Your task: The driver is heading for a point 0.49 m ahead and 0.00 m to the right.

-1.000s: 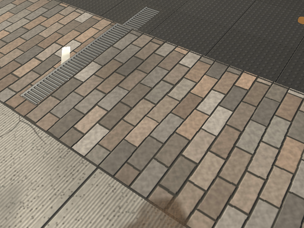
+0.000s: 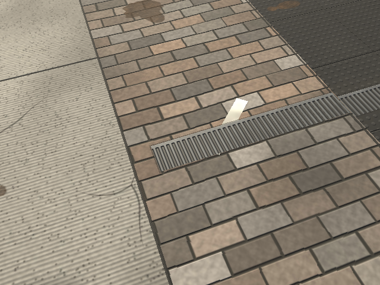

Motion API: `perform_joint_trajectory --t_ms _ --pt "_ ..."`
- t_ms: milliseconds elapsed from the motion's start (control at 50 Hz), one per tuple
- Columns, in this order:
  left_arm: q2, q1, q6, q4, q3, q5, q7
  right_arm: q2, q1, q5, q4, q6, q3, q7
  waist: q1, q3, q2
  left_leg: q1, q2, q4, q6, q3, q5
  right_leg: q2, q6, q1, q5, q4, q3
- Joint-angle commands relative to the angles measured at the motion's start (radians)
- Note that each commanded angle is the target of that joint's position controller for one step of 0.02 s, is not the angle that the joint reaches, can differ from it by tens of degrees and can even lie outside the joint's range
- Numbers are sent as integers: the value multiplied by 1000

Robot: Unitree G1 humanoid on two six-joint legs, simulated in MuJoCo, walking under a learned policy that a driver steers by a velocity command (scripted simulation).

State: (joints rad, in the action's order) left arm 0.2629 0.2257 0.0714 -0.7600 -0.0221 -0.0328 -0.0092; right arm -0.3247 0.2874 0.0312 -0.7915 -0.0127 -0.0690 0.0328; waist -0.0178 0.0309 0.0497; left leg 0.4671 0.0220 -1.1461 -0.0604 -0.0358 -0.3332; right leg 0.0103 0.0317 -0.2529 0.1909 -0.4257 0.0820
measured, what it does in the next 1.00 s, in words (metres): walks ahead: left foot, then right foot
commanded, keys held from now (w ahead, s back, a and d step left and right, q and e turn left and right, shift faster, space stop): w+q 0.26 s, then w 0.06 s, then w+e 0.16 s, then no key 0.52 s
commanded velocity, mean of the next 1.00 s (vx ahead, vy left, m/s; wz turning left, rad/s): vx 0.34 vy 0.00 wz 0.20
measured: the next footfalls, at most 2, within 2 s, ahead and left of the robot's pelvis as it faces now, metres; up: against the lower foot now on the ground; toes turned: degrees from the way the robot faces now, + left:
left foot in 0.34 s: +0.31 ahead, +0.14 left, +0.00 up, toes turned +16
right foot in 0.82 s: +0.54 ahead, +0.02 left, +0.00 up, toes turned +7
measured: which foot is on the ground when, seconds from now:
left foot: up 0.00-0.32, down 0.34-0.82, up 0.84-1.00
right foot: down 0.00-0.36, up 0.38-0.80, down 0.82-1.00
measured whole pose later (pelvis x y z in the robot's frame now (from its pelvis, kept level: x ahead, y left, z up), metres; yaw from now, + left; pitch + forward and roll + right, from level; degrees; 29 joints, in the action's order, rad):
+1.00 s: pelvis +0.42 +0.08 +0.00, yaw +10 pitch -1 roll +0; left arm 0.19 0.22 0.02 -0.94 -0.01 -0.02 -0.03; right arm -0.20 0.24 0.02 -0.99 0.01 -0.02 -0.03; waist -0.01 0.06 0.02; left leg 0.29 0.01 -0.82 -0.02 -0.01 -0.50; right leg 0.03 0.08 -0.30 0.12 -0.43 0.08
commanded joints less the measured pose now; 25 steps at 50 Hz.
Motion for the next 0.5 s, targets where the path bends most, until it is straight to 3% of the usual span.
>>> perform_joint_trajectory --t_ms 20,100,160,240,280,300,320,340,360,380,400,420,440,460,500 --pt "107 75 32 13 -33 15 7 -30 1 5 75 11 -3 20 11 -22 -152 175 -71 -15 16 -33 69 -277 124 138 -183 248 -213" --pt "109 104 32 -15 -39 12 11 -11 -132 4 129 12 9 34 26 13 -140 252 -87 116 35 -2 197 -259 125 161 -263 277 -73" --pt "119 117 30 -30 -44 13 11 15 -231 0 162 5 25 47 46 31 -141 188 -87 314 25 51 303 -237 102 159 -286 273 22" --pt "154 174 17 -61 -55 13 1 9 -319 9 200 5 29 54 69 51 -136 134 -67 469 -20 125 232 -274 81 251 -381 230 75" --pt "173 199 2 -79 -58 10 -5 0 -306 17 202 5 24 45 58 29 -143 58 -16 518 -57 157 129 -284 69 302 -641 121 109" --pt "189 210 -6 -89 -59 8 -7 -9 -252 21 188 2 18 38 32 -9 -151 -23 24 539 -80 167 79 -286 67 317 -793 15 123" --pt "196 211 -14 -92 -58 10 -8 -25 -130 27 149 -7 6 29 -23 -77 -138 -174 64 592 -106 164 80 -278 60 290 -844 -152 141" --pt "173 215 -15 -84 -47 12 -6 -54 44 38 87 -17 -10 14 -96 -177 -84 -438 40 643 -137 97 112 -252 43 144 -687 -373 155" --pt "52 259 -10 -27 -13 31 12 -154 132 46 76 -22 -33 -5 -94 -327 129 -790 -288 685 -227 -341 -13 -161 -3 -221 -63 -718 156" --pt "105 228 -14 -10 -30 26 13 -202 167 3 87 -12 -45 -18 -109 -419 147 -832 -459 835 -303 -709 135 -17 -22 -381 356 -950 23" --pt "143 112 -18 4 -43 24 9 -176 117 -9 72 -10 -40 -30 -107 -275 13 -742 -406 817 -267 -497 271 -70 -8 -459 252 -974 -82" --pt "104 92 -9 4 -29 38 14 -118 65 -7 60 -21 -24 -36 -70 -150 3 -581 -366 829 -236 -345 389 -92 1 -435 186 -910 -100" --pt "92 116 -11 -20 -28 36 18 -70 25 -4 49 -32 -9 -35 -22 -85 -29 -465 -311 860 -179 -236 435 -118 7 -372 156 -816 -115" --pt "88 155 -27 -42 -31 19 22 -39 -11 -10 42 -42 3 -34 20 -51 -7 -378 -272 892 -144 -159 446 -124 3 -309 140 -761 -122" --pt "77 202 -53 -77 -35 6 32 -11 -20 -12 31 -65 14 -30 44 -38 10 -309 -244 933 -126 -87 552 -101 -6 -238 104 -732 -120"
